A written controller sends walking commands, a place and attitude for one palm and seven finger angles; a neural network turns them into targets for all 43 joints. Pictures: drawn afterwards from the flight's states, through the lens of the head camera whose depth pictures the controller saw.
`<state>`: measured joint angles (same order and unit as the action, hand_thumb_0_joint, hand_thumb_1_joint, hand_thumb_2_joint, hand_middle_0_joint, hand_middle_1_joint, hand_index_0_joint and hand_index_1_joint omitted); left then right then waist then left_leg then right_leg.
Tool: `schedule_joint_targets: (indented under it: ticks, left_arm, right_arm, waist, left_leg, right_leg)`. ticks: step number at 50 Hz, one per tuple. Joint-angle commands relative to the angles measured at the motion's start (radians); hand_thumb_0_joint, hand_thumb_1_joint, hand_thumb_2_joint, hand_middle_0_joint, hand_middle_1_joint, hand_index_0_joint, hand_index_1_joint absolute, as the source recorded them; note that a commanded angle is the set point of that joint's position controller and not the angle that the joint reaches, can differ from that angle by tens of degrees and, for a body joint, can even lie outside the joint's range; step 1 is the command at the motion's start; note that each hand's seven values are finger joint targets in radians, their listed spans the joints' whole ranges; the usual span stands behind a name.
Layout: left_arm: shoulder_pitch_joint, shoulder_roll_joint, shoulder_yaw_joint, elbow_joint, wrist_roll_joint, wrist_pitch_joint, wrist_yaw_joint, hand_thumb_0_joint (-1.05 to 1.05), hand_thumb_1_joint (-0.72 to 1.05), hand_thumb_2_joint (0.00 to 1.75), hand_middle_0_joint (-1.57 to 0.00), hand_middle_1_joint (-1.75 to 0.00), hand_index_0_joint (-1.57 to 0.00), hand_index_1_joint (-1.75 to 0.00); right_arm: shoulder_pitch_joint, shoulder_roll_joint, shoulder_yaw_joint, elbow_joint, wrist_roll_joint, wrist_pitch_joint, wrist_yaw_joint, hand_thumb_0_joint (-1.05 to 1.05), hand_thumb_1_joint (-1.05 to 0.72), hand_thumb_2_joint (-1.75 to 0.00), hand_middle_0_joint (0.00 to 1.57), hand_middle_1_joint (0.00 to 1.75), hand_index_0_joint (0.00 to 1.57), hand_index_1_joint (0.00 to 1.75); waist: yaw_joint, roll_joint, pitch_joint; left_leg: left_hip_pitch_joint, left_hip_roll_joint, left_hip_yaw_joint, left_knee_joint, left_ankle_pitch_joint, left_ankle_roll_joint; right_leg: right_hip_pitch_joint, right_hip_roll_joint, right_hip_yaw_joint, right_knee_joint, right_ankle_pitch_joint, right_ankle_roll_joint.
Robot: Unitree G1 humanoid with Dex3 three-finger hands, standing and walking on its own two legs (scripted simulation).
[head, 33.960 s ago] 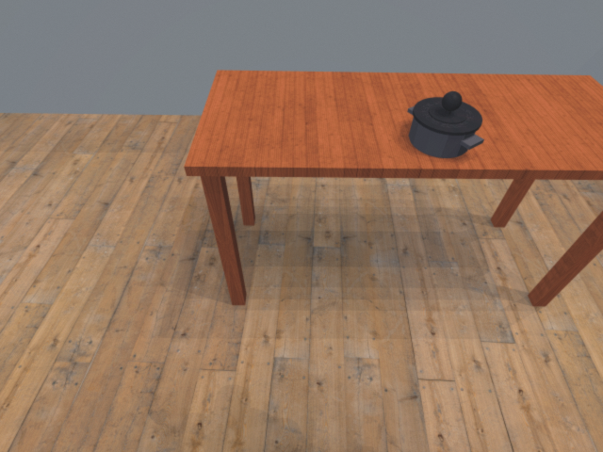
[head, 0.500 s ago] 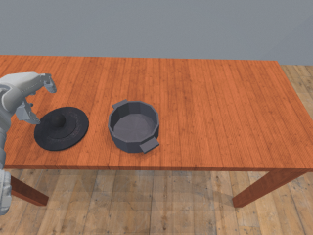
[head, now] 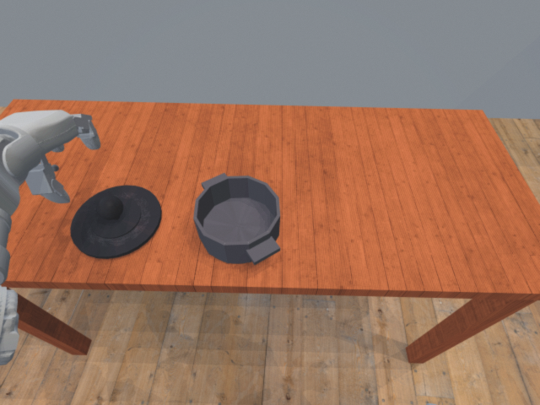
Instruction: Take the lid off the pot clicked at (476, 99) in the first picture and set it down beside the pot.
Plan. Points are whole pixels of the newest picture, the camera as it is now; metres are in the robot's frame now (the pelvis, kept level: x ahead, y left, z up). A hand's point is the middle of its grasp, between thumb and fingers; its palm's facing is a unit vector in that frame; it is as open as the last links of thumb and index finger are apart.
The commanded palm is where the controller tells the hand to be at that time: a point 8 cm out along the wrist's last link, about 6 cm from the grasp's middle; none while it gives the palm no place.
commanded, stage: draw the hand back to the body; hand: left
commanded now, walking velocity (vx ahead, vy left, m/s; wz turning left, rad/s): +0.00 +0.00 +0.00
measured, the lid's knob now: (109, 207) +0.45 +0.31 -0.02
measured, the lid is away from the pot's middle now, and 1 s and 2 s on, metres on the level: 0.24 0.24 0.24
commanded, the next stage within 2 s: none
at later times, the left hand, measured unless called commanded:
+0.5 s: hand (57, 197) +0.36 +0.30 +0.12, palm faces -0.27 -0.17 -0.95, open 11.0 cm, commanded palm +0.34 +0.31 +0.18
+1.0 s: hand (90, 180) +0.35 +0.23 +0.17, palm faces +0.42 -0.85 -0.31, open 9.9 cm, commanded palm +0.30 +0.27 +0.18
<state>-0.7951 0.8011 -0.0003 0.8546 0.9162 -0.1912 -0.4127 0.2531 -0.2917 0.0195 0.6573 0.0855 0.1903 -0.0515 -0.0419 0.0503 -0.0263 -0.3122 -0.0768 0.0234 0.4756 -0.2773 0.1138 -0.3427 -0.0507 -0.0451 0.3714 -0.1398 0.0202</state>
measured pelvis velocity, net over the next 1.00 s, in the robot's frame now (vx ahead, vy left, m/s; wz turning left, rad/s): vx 0.04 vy -0.04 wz -0.01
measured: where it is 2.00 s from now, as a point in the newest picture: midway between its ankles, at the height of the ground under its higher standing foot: outside the picture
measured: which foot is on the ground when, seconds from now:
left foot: down 0.00-1.00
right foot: down 0.00-1.00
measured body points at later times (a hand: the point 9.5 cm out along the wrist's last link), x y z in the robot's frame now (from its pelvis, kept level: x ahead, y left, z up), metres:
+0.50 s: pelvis -0.01 +0.00 +0.00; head +0.02 -0.01 +0.45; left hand +0.37 +0.31 +0.17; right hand +0.13 -0.25 -0.11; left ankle -0.03 +0.04 -0.74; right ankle +0.02 -0.17 -0.74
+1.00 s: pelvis +0.04 -0.04 +0.01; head +0.05 -0.05 +0.46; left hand +0.32 +0.28 +0.19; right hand +0.17 -0.29 -0.10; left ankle -0.03 +0.04 -0.74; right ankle +0.02 -0.17 -0.74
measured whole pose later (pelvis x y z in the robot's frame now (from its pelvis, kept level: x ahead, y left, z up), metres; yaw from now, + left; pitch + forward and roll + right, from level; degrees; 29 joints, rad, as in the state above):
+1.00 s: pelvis +0.04 -0.04 +0.01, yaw -1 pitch +0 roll -2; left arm -0.08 0.42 0.34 0.08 -0.06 -0.10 0.08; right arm 0.23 -0.26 0.03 0.69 0.04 -0.05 -0.05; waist 0.02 0.06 0.03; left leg -0.07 -0.02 0.01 0.38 -0.31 0.05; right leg -0.13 0.01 -0.05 0.33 -0.19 0.00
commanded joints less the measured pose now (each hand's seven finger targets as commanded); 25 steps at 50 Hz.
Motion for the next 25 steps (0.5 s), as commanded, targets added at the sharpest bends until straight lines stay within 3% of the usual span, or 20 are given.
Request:
schedule_joint_targets:
  ticks: [1,2,4,6,8,10,12,13,14,16,17,18,20,22,23,24,25]
  left_arm:
    - [-0.365,0.341,0.156,-0.158,-0.029,-0.008,0.051,0.00,0.01,0.60,-0.33,-0.89,-0.33,-0.89]
    - [-0.366,0.371,0.176,-0.180,-0.031,-0.012,0.054,0.00,0.01,0.60,-0.33,-0.89,-0.33,-0.89]
    - [-0.336,0.287,0.115,-0.166,-0.033,-0.001,0.050,0.00,0.01,0.60,-0.33,-0.89,-0.33,-0.89]
    - [-0.328,0.276,0.105,-0.216,-0.030,0.009,0.050,0.00,0.01,0.60,-0.33,-0.89,-0.33,-0.89]
    - [-0.318,0.301,0.127,-0.290,-0.032,0.010,0.054,0.00,0.01,0.60,-0.33,-0.89,-0.33,-0.89]
    - [-0.334,0.361,0.185,-0.403,-0.037,0.005,0.060,0.00,0.01,0.60,-0.33,-0.89,-0.33,-0.89]
    - [-0.270,0.423,0.256,-0.457,-0.051,0.001,0.073,0.00,0.01,0.60,-0.33,-0.89,-0.33,-0.89]
    - [-0.199,0.360,0.223,-0.377,-0.059,0.012,0.071,0.00,0.01,0.60,-0.33,-0.89,-0.33,-0.89]
    - [-0.150,0.329,0.212,-0.312,-0.071,0.023,0.068,0.00,0.01,0.60,-0.33,-0.89,-0.33,-0.89]
    - [-0.187,0.250,0.134,-0.311,-0.082,0.049,0.057,0.00,0.01,0.60,-0.33,-0.89,-0.33,-0.89]
    - [-0.180,0.249,0.127,-0.336,-0.079,0.055,0.054,0.00,0.01,0.60,-0.33,-0.89,-0.33,-0.89]
    - [-0.202,0.214,0.087,-0.371,-0.073,0.064,0.049,0.00,0.01,0.60,-0.33,-0.89,-0.33,-0.89]
    - [-0.237,0.223,0.084,-0.497,-0.061,0.062,0.047,0.00,0.01,0.60,-0.33,-0.89,-0.33,-0.89]
    - [-0.193,0.319,0.176,-0.597,-0.064,0.051,0.058,0.00,0.01,0.60,-0.33,-0.89,-0.33,-0.89]
    - [-0.137,0.331,0.208,-0.547,-0.070,0.051,0.061,0.00,0.01,0.60,-0.33,-0.89,-0.33,-0.89]
    - [-0.120,-0.055,0.238,-0.553,-0.687,0.010,0.224,0.00,0.01,0.60,-0.33,-0.89,-0.33,-0.89]
    - [0.010,-0.022,0.261,-0.476,-0.743,0.012,0.305,0.00,0.01,0.60,-0.33,-0.89,-0.33,-0.89]
  right_arm:
    - [0.005,-0.158,-0.052,-0.101,-0.009,-0.030,-0.010,0.00,-0.90,-0.90,0.20,0.30,0.20,0.30]
    - [0.006,-0.170,-0.055,-0.102,-0.011,-0.029,-0.008,0.00,-0.90,-0.90,0.20,0.30,0.20,0.30]
    - [-0.011,-0.157,-0.051,-0.109,-0.009,-0.027,-0.002,0.00,-0.90,-0.90,0.20,0.30,0.20,0.30]
    - [-0.025,-0.156,-0.055,-0.120,-0.007,-0.026,0.006,0.00,-0.90,-0.90,0.20,0.30,0.20,0.30]
    - [-0.029,-0.154,-0.056,-0.132,-0.009,-0.029,0.009,0.00,-0.90,-0.90,0.20,0.30,0.20,0.30]
    - [-0.043,-0.151,-0.056,-0.146,-0.013,-0.031,0.009,0.00,-0.90,-0.90,0.20,0.30,0.20,0.30]
    - [-0.047,-0.155,-0.056,-0.154,-0.017,-0.040,0.011,0.00,-0.90,-0.90,0.20,0.30,0.20,0.30]
    - [-0.046,-0.143,-0.049,-0.152,-0.016,-0.043,0.013,0.00,-0.90,-0.90,0.20,0.30,0.20,0.30]
    - [-0.049,-0.146,-0.047,-0.143,-0.012,-0.040,0.015,0.00,-0.90,-0.90,0.20,0.30,0.20,0.30]
    - [-0.063,-0.151,-0.048,-0.138,-0.003,-0.031,0.020,0.00,-0.90,-0.90,0.20,0.30,0.20,0.30]
    - [-0.066,-0.156,-0.053,-0.149,-0.002,-0.036,0.024,0.00,-0.90,-0.90,0.20,0.30,0.20,0.30]
    - [-0.078,-0.150,-0.051,-0.154,-0.001,-0.037,0.026,0.00,-0.90,-0.90,0.20,0.30,0.20,0.30]
    - [-0.096,-0.140,-0.051,-0.168,-0.003,-0.042,0.027,0.00,-0.90,-0.90,0.20,0.30,0.20,0.30]
    - [-0.102,-0.142,-0.050,-0.186,-0.015,-0.057,0.024,0.00,-0.90,-0.90,0.20,0.30,0.20,0.30]
    - [-0.089,-0.136,-0.046,-0.177,-0.014,-0.059,0.021,0.00,-0.90,-0.90,0.20,0.30,0.20,0.30]
    - [0.044,-0.058,-0.034,-0.214,-0.006,-0.110,-0.004,0.00,-0.90,-0.90,0.20,0.30,0.20,0.30]
    - [-0.005,-0.097,-0.021,-0.183,-0.009,-0.131,-0.018,0.00,-0.90,-0.90,0.20,0.30,0.20,0.30]
  waist:
    - [0.003,0.049,-0.357]
    - [0.006,0.049,-0.362]
    - [0.005,0.036,-0.322]
    - [0.008,0.047,-0.312]
    - [0.011,0.072,-0.356]
    - [0.022,0.110,-0.416]
    - [0.033,0.126,-0.429]
    - [0.028,0.089,-0.380]
    - [0.028,0.031,-0.311]
    - [0.015,0.004,-0.229]
    - [0.014,0.011,-0.222]
    - [0.012,0.031,-0.245]
    - [0.017,0.098,-0.300]
    - [0.031,0.138,-0.367]
    - [0.034,0.108,-0.378]
    - [-0.019,0.019,-0.215]
    - [0.012,-0.044,-0.162]
  left_leg:
    - [0.213,0.090,-0.112,-0.032,0.567,-0.086]
    - [0.206,0.090,-0.108,-0.037,0.556,-0.087]
    - [0.183,0.091,-0.108,-0.047,0.522,-0.088]
    - [0.187,0.094,-0.112,-0.052,0.508,-0.090]
    - [0.223,0.094,-0.119,-0.049,0.555,-0.093]
    - [0.272,0.097,-0.136,-0.050,0.613,-0.098]
    - [0.294,0.099,-0.140,-0.045,0.667,-0.102]
    - [0.263,0.098,-0.138,-0.049,0.662,-0.100]
    - [0.210,0.098,-0.126,-0.054,0.576,-0.092]
    - [0.158,0.099,-0.115,-0.081,0.452,-0.087]
    - [0.165,0.102,-0.119,-0.087,0.442,-0.090]
    - [0.179,0.101,-0.121,-0.089,0.451,-0.092]
    - [0.242,0.103,-0.148,-0.087,0.489,-0.103]
    - [0.299,0.102,-0.158,-0.074,0.571,-0.110]
    - [0.295,0.098,-0.154,-0.072,0.587,-0.105]
    - [0.392,0.178,-0.185,-0.110,0.396,-0.150]
    - [0.371,0.204,-0.213,-0.155,0.229,-0.138]
  right_leg:
    - [0.110,0.051,-0.015,0.015,0.163,-0.074]
    - [0.128,0.045,-0.007,0.014,0.180,-0.077]
    - [0.109,0.045,-0.012,0.013,0.155,-0.075]
    - [0.104,0.044,-0.011,0.011,0.135,-0.076]
    - [0.121,0.046,-0.005,0.011,0.144,-0.075]
    - [0.150,0.042,-0.006,0.011,0.164,-0.078]
    - [0.173,0.039,-0.003,0.009,0.190,-0.078]
    - [0.164,0.045,-0.011,0.006,0.180,-0.072]
    - [0.155,0.044,-0.011,-0.001,0.165,-0.072]
    - [0.123,0.042,-0.015,-0.011,0.124,-0.072]
    - [0.121,0.037,-0.008,-0.014,0.114,-0.073]
    - [0.121,0.042,-0.008,-0.012,0.102,-0.071]
    - [0.120,0.041,-0.007,-0.013,0.090,-0.076]
    - [0.155,0.040,-0.002,-0.013,0.121,-0.079]
    - [0.170,0.049,-0.007,-0.010,0.128,-0.075]
    - [0.074,0.029,-0.038,-0.008,0.046,-0.091]
    - [0.062,0.029,-0.014,-0.016,-0.041,-0.087]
